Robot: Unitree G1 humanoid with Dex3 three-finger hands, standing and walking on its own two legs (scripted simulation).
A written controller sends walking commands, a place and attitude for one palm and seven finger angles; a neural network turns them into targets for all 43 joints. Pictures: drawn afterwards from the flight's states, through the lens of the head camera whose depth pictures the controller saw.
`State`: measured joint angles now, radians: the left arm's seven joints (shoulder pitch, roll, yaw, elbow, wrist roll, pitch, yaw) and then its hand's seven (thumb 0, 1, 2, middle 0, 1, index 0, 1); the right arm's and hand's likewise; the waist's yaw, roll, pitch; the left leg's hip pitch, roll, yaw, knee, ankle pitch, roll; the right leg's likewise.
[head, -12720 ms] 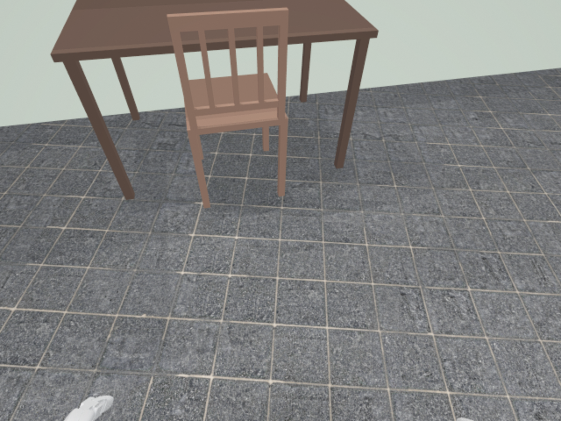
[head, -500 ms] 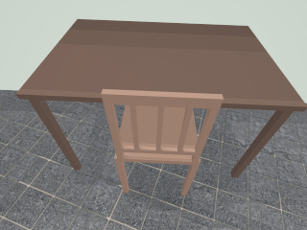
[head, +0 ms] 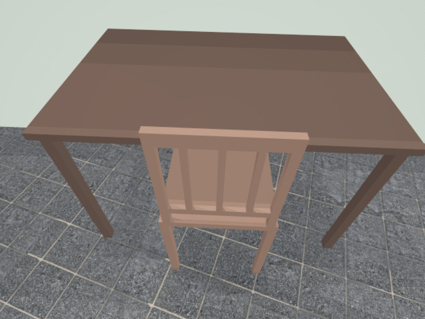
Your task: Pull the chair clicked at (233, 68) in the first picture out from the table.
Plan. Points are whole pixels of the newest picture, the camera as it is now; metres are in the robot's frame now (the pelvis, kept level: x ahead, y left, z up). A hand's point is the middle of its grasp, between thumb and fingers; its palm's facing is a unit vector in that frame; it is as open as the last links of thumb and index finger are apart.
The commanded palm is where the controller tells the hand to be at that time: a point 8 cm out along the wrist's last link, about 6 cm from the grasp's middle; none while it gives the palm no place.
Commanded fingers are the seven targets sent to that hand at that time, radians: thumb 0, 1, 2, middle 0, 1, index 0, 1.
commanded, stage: look again from close up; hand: left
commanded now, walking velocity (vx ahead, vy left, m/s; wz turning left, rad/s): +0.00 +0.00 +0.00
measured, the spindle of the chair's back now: (220, 182) +0.49 +0.01 -0.10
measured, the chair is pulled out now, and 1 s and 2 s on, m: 0.00 0.00 0.00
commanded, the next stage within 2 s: raise the hand toward the chair's back in 0.40 s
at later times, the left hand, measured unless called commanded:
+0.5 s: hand out of the picture -0.03 +0.14 -0.18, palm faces +0.06 -0.98 -0.16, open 7.4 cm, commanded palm +0.10 +0.19 -0.08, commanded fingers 0.00 0.88 0.89 -0.20 -0.30 -0.20 -0.30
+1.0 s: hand out of the picture +0.14 +0.15 -0.09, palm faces +0.10 -0.99 +0.01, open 9.9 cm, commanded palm +0.13 +0.21 -0.06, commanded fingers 0.00 0.29 0.64 -0.14 -0.20 -0.14 -0.20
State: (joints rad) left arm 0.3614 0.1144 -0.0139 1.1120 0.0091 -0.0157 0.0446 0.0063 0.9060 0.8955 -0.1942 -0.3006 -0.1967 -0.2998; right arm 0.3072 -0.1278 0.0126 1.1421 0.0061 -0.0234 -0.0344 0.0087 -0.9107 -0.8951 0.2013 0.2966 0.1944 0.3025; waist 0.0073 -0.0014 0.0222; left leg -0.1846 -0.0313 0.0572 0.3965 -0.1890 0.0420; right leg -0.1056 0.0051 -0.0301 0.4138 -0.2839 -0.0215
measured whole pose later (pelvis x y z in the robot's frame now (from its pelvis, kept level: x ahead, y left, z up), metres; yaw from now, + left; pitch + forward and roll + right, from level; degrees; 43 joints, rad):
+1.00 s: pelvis -0.04 -0.03 -0.09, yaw +1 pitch +12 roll +0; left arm 0.50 0.15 0.06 0.11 -0.17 -0.45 -0.15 0.02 0.52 0.73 -0.16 -0.24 -0.17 -0.24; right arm 0.12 -0.24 -0.06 0.47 0.01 -0.17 0.00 0.01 -0.90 -0.90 0.20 0.30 0.19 0.30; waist 0.01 -0.05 -0.15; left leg -0.90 0.01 0.01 1.15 -0.46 0.01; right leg -0.79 0.02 -0.09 1.16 -0.59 -0.07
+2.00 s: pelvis -0.04 +0.02 -0.08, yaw +1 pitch +13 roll -4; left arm 0.32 0.26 0.14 0.05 -0.24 -0.34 -0.23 -0.01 -0.49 0.30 -0.06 -0.08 -0.06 -0.08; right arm 0.20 -0.23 0.04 0.49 0.03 -0.16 -0.05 0.01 -0.90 -0.89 0.21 0.30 0.20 0.30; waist 0.00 0.04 -0.11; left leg -0.90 -0.01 0.00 1.11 -0.44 0.07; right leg -0.76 0.01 -0.10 1.05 -0.52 0.00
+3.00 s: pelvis -0.03 +0.00 -0.09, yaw +2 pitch +15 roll -3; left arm 0.16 0.27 0.20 0.20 -0.27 -0.40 -0.28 -0.01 -0.50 0.30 -0.06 -0.08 -0.06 -0.08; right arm 0.22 -0.26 0.02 0.55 0.03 -0.19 -0.05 0.01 -0.90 -0.89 0.21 0.30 0.20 0.30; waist -0.03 0.04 -0.11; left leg -0.94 0.01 -0.01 1.12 -0.44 0.04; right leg -0.80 0.03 -0.11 1.08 -0.54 -0.04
